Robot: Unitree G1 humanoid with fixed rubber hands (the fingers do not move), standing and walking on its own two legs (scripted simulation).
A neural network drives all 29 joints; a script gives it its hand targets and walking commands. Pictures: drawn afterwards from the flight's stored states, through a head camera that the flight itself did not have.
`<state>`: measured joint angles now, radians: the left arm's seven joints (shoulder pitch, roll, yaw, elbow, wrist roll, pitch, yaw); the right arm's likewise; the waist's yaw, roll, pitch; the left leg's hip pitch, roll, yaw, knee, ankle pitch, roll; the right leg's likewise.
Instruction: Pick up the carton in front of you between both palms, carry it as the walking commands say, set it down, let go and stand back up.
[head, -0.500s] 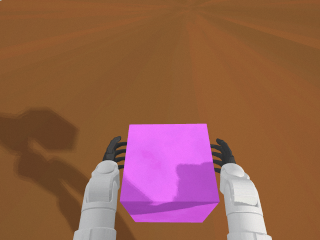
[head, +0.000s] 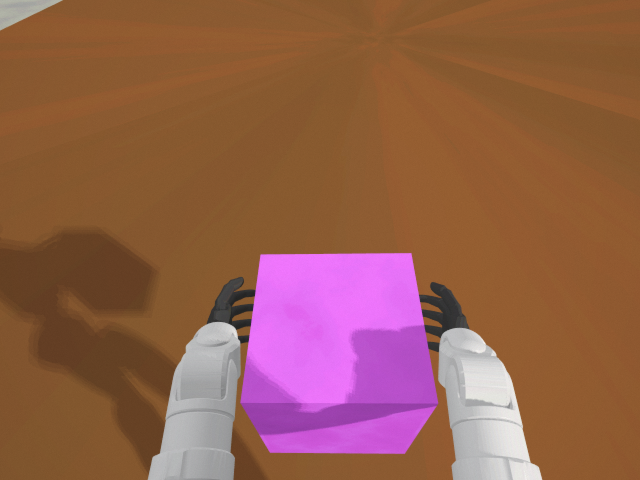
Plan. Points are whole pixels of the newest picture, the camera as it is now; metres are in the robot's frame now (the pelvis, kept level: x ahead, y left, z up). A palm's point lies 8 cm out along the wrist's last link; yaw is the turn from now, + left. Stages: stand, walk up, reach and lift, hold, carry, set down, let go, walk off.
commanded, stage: carry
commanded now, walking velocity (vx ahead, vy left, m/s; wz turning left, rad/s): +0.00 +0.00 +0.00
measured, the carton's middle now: (336, 359) +0.31 +0.00 -0.05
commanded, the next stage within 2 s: hold in 0.90 s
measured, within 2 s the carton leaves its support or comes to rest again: neither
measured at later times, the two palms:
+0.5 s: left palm (227, 348) +0.27 +0.14 +0.04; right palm (466, 356) +0.27 -0.16 +0.04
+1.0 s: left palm (236, 354) +0.26 +0.12 +0.04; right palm (481, 368) +0.25 -0.17 +0.04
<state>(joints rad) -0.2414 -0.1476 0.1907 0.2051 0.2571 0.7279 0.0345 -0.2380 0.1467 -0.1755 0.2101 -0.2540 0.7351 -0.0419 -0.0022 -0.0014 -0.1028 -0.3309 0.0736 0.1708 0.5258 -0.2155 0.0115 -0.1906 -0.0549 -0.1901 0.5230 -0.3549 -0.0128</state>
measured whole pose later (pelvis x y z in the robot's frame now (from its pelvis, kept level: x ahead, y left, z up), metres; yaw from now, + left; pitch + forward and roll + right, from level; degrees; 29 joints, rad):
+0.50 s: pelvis -0.02 -0.01 +0.00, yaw +0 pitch +1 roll +0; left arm -0.25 -0.15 0.19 0.20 0.26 0.73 0.03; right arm -0.24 0.15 -0.18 0.20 -0.25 0.74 -0.04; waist 0.00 0.00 -0.09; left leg -0.36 0.09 0.16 0.51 -0.17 0.00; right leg -0.23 -0.04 -0.20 0.54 -0.33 -0.03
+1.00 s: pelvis -0.03 -0.02 +0.01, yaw -4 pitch -3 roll +1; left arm -0.21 -0.14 0.19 0.16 0.26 0.72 0.01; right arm -0.24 0.15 -0.17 0.23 -0.27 0.70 -0.02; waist 0.03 -0.01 0.01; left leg -0.21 0.04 0.00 0.41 -0.14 -0.01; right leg -0.12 0.00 -0.11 0.46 -0.28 -0.05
